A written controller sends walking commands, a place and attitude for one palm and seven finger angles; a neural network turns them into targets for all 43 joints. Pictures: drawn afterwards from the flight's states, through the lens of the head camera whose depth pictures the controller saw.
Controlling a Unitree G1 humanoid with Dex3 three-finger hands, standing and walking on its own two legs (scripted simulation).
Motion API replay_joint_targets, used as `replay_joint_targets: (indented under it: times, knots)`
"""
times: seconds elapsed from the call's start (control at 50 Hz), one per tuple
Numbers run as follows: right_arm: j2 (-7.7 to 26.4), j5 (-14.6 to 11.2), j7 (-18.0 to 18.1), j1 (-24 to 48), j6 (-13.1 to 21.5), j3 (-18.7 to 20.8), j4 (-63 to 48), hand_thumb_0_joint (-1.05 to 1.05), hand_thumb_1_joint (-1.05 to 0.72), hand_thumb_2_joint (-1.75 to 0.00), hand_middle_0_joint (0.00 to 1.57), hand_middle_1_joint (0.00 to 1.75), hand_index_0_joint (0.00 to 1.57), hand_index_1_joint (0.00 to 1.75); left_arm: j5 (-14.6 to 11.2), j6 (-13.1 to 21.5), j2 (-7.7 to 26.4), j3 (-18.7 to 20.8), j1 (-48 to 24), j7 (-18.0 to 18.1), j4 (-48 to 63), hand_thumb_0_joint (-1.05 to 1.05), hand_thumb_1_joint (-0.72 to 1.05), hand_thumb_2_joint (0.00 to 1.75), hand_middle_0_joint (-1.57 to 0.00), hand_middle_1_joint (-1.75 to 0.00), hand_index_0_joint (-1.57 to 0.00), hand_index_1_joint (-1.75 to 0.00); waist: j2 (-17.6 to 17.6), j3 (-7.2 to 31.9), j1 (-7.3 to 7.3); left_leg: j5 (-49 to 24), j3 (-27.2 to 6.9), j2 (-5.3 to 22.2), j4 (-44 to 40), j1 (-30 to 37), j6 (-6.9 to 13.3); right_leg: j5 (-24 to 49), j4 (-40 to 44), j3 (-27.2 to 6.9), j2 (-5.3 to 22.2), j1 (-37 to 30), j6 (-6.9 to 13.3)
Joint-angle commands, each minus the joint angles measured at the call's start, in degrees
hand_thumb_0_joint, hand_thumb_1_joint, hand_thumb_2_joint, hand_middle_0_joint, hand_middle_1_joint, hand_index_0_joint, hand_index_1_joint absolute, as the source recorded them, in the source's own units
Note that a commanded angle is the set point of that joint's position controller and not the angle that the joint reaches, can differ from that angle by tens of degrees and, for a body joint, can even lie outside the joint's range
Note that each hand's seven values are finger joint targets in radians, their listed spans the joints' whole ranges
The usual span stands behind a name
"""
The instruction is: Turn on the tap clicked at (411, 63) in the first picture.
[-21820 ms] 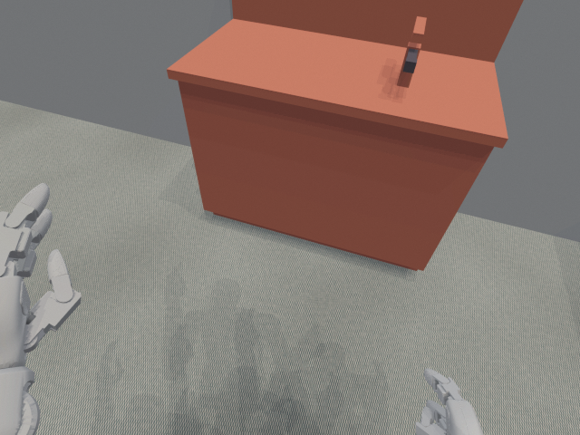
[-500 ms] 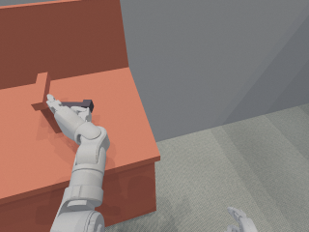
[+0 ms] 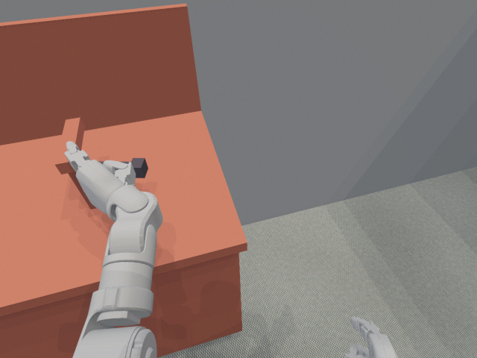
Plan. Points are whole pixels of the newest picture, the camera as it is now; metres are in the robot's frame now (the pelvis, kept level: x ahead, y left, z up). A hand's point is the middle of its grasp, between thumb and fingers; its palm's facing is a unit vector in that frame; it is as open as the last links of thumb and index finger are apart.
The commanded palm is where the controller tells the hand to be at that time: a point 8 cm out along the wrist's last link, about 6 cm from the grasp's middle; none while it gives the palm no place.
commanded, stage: lift the hand up off the lever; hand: left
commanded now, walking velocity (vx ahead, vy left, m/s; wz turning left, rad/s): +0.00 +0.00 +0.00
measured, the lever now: (138, 168) +0.43 +0.24 +0.09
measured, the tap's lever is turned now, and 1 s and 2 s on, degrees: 72 72 72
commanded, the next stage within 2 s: draw the hand back beside the body in 0.76 s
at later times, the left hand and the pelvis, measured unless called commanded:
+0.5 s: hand (129, 165) +0.37 +0.22 +0.15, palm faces +0.81 -0.58 -0.04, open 7.8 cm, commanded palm +0.31 +0.23 +0.16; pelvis +0.00 +0.01 +0.00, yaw +0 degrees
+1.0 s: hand (150, 159) +0.37 +0.18 +0.17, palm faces +0.55 -0.83 -0.09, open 7.8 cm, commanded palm +0.30 +0.23 +0.17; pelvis +0.01 +0.00 +0.01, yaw -1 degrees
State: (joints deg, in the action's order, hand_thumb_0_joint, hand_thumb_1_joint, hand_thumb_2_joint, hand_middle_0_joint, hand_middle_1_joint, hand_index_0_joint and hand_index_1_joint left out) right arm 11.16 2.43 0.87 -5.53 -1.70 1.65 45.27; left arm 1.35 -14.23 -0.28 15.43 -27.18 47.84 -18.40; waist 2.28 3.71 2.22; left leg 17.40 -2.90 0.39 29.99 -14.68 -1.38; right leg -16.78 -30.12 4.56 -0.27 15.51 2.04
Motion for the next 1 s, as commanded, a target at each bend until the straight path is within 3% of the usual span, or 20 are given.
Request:
replay_joint_targets:
  times: [0.0, 0.06, 0.14, 0.16, 0.22, 0.26, 0.3, 0.36, 0.42, 0.54, 0.62, 0.66, 0.68, 0.74, 0.84, 0.86, 0.88, 0.92, 0.94, 0.98]
  knots:
    - [5.95, -0.49, 0.12, 8.92, 3.05, 1.40, -8.37, 0.00, -0.90, -0.90, 0.20, 0.30, 0.20, 0.30, 1.84, 2.47, 5.76, -4.49, -24.42, -0.52, 14.48, 0.00, 0.90, 0.90, -0.15, -0.15, -0.15, -0.15, -3.00, 14.12, -0.44, -19.08, 3.07, -0.49, -2.04, 3.23, 1.04, 17.62, 3.93, -0.59, 1.85, -9.44, -0.37]
    - [6.29, -0.58, 0.44, 9.15, 3.36, 1.60, -7.92, 0.00, -0.90, -0.90, 0.20, 0.30, 0.20, 0.30, 1.19, 1.80, 7.48, -2.67, -22.58, -0.64, 13.42, 0.00, 0.90, 0.90, -0.15, -0.15, -0.15, -0.15, -3.75, 13.05, 0.04, -17.36, 2.74, -0.54, -2.95, 3.33, 1.03, 14.76, 5.10, -0.47, 1.52, -9.31, -0.42]
    - [5.88, -0.61, 0.42, 9.93, 3.75, 1.25, -7.84, 0.00, -0.90, -0.90, 0.20, 0.30, 0.20, 0.30, 1.15, 1.31, 5.61, -4.43, -24.73, -0.46, 13.94, 0.00, 0.90, 0.90, -0.15, -0.15, -0.15, -0.15, -3.98, 13.55, 0.01, -16.46, 2.93, -0.74, -3.30, 3.77, 1.05, 13.83, 5.65, -0.75, 1.79, -9.39, -0.55]
    - [6.14, -0.70, 0.59, 9.94, 3.49, 1.30, -7.46, 0.00, -0.90, -0.90, 0.20, 0.30, 0.20, 0.30, 1.15, 1.23, 8.07, -2.38, -24.67, -0.38, 13.56, 0.00, 0.90, 0.90, -0.15, -0.15, -0.15, -0.15, -3.59, 12.99, 0.42, -15.83, 2.56, -0.67, -3.94, 3.58, 0.84, 12.31, 6.03, -0.66, 1.59, -9.66, -0.35]
    - [5.80, -0.65, 0.57, 10.36, 3.44, 0.96, -7.63, 0.00, -0.90, -0.90, 0.20, 0.30, 0.20, 0.30, 1.35, 0.88, 7.85, -2.32, -25.84, -0.02, 13.01, 0.00, 0.90, 0.90, -0.15, -0.15, -0.15, -0.15, -4.13, 13.23, 0.61, -15.12, 3.01, -0.69, -4.04, 3.32, 1.11, 12.18, 6.54, -1.08, 1.94, -10.05, -0.61]
    - [5.97, -0.60, 0.70, 10.25, 2.99, 1.15, -7.53, 0.00, -0.90, -0.90, 0.20, 0.30, 0.20, 0.30, 1.28, 0.91, 10.90, 0.39, -24.57, 0.11, 12.95, 0.00, 0.90, 0.90, -0.15, -0.15, -0.15, -0.15, -4.20, 13.89, 1.37, -15.43, 2.85, -0.59, -4.45, 3.38, 0.98, 12.20, 6.73, -1.14, 1.74, -11.26, -0.55]
    - [5.50, -0.56, 0.39, 10.50, 3.02, 0.91, -8.20, 0.00, -0.90, -0.90, 0.20, 0.30, 0.20, 0.30, 1.50, 0.99, 8.19, -2.09, -25.59, 0.07, 14.99, 0.00, 0.90, 0.90, -0.15, -0.15, -0.15, -0.15, -3.01, 14.82, 1.10, -17.50, 3.25, -0.55, -4.03, 4.34, 1.01, 14.97, 6.02, -1.05, 1.88, -11.60, -0.45]
    - [5.95, -0.51, 0.20, 9.93, 2.66, 1.35, -8.11, 0.00, -0.90, -0.90, 0.20, 0.30, 0.20, 0.30, 1.52, 0.53, 9.51, -1.19, -22.78, -0.42, 15.83, 0.00, 0.90, 0.90, -0.15, -0.15, -0.15, -0.15, -2.28, 15.47, 1.36, -21.18, 3.15, -0.17, -3.94, 5.36, 0.56, 18.53, 5.16, -0.54, 1.53, -12.62, -0.09]
    - [5.69, -0.52, -0.15, 10.38, 3.20, 1.23, -8.67, 0.00, -0.90, -0.90, 0.20, 0.30, 0.20, 0.30, 1.58, -0.04, 5.72, -5.13, -23.95, -0.86, 19.15, 0.00, 0.90, 0.90, -0.15, -0.15, -0.15, -0.15, -2.22, 15.37, 0.73, -23.44, 3.27, -0.06, -3.45, 6.72, 0.51, 20.65, 4.54, -0.18, 1.52, -12.03, -0.05]
    - [5.51, -0.70, -0.11, 10.84, 3.17, 1.12, -8.70, 0.00, -0.90, -0.90, 0.20, 0.30, 0.20, 0.30, 0.77, -1.11, 6.81, -4.08, -22.61, -0.98, 22.37, 0.00, 0.90, 0.90, -0.15, -0.15, -0.15, -0.15, -3.43, 15.85, 1.36, -25.32, 3.17, -0.15, -3.74, 7.48, 0.11, 23.13, 4.57, -0.03, 1.59, -13.83, -0.17]
    - [5.47, -0.87, -0.22, 11.54, 3.04, 0.79, -8.36, 0.00, -0.90, -0.90, 0.20, 0.30, 0.20, 0.30, 0.96, -2.34, 5.17, -5.63, -22.73, -1.21, 21.35, 0.00, 0.90, 0.90, -0.15, -0.15, -0.15, -0.15, -2.57, 14.25, 1.30, -24.03, 3.12, -0.27, -4.39, 7.34, 0.00, 21.04, 5.21, -0.04, 1.55, -13.02, -0.03]
    - [5.76, -0.97, -0.16, 11.57, 2.75, 0.93, -7.91, 0.00, -0.90, -0.90, 0.20, 0.30, 0.20, 0.30, 0.98, -2.70, 6.69, -4.40, -21.67, -1.27, 21.02, 0.00, 0.90, 0.90, -0.15, -0.15, -0.15, -0.15, -2.03, 14.15, 1.61, -24.07, 2.96, -0.19, -4.77, 7.66, -0.27, 20.40, 5.66, -0.02, 1.39, -13.33, 0.10]
    - [5.44, -1.05, -0.26, 11.77, 2.85, 0.74, -8.13, 0.00, -0.90, -0.90, 0.20, 0.30, 0.20, 0.30, 0.73, -2.94, 4.63, -5.82, -21.16, -1.34, 20.38, 0.00, 0.90, 0.90, -0.15, -0.15, -0.15, -0.15, -3.16, 13.82, 1.45, -23.44, 3.06, -0.29, -4.85, 7.55, -0.02, 19.97, 5.72, 0.03, 1.45, -13.04, -0.09]
    - [5.47, -1.23, -0.30, 12.13, 2.86, 0.68, -7.93, 0.00, -0.90, -0.90, 0.20, 0.30, 0.20, 0.30, 0.55, -3.30, 3.91, -6.17, -21.80, -1.32, 18.88, 0.00, 0.90, 0.90, -0.15, -0.15, -0.15, -0.15, -4.76, 12.61, 1.17, -22.01, 3.06, -0.36, -4.99, 7.06, 0.29, 19.00, 6.31, -0.08, 1.58, -12.66, -0.24]
    - [5.26, -1.42, -0.15, 12.52, 2.72, 0.55, -7.72, 0.00, -0.90, -0.90, 0.20, 0.30, 0.20, 0.30, 0.51, -3.36, 4.74, -5.24, -22.92, -1.23, 17.55, 0.00, 0.90, 0.90, -0.15, -0.15, -0.15, -0.15, -3.84, 12.33, 1.55, -19.64, 2.93, -0.47, -5.54, 6.77, 0.50, 16.23, 7.29, -0.40, 1.75, -12.51, -0.34]
    - [7.28, -0.73, 1.20, 8.62, 0.75, 0.47, -7.62, 0.00, -0.90, -0.90, 0.20, 0.30, 0.20, 0.30, 4.63, -1.76, 4.80, -15.80, -19.99, -11.03, 23.63, 0.00, 0.90, 0.90, -0.15, -0.15, -0.15, -0.15, -6.82, 10.78, -2.42, -21.13, 3.39, -0.49, -5.37, 8.86, 1.98, 21.89, 5.01, -2.20, 1.27, -12.44, -0.16]
    - [6.92, -1.54, 2.20, 7.53, 0.15, 1.17, -10.01, 0.00, -0.90, -0.90, 0.20, 0.30, 0.20, 0.30, 3.59, -0.83, 11.27, -8.70, -18.15, -15.21, 26.32, 0.00, 0.90, 0.90, -0.15, -0.16, -0.15, -0.16, -4.93, 15.12, -0.68, -23.54, 3.87, -0.58, -5.30, 10.69, 2.82, 26.50, 4.64, -2.63, 1.24, -15.22, 0.05]
    - [6.36, -1.81, 3.55, 7.74, -0.87, 0.78, -11.68, 0.00, -0.90, -0.90, 0.20, 0.30, 0.20, 0.30, 2.22, 0.38, 14.37, -7.78, -16.08, -20.65, 30.90, 0.00, 0.90, 0.90, -0.15, -0.16, -0.15, -0.16, -3.29, 17.73, 0.09, -26.70, 4.24, -0.82, -5.25, 11.95, 3.09, 32.07, 4.00, -3.12, 1.24, -18.65, -0.15]
    - [6.11, -2.25, 3.91, 7.69, -1.37, 0.39, -12.47, 0.00, -0.90, -0.90, 0.20, 0.30, 0.20, 0.30, 0.84, 0.80, 14.30, -8.26, -12.77, -24.07, 31.53, 0.00, 0.90, 0.90, -0.16, -0.16, -0.16, -0.16, -3.33, 16.63, 0.07, -26.79, 4.08, -0.70, -5.42, 11.72, 3.00, 32.93, 4.16, -3.26, 1.22, -18.86, -0.15]
    - [5.75, -3.30, 4.48, 8.32, -2.22, -0.66, -13.71, 0.00, -0.90, -0.90, 0.20, 0.30, 0.20, 0.30, -3.52, 0.36, 16.20, -4.19, -4.69, -29.19, 29.24, 0.00, 0.90, 0.90, -0.16, -0.17, -0.16, -0.17, -3.65, 12.60, 1.41, -24.46, 4.11, -0.54, -6.83, 10.13, 2.89, 31.09, 5.69, -3.41, 0.83, -19.05, -0.21]
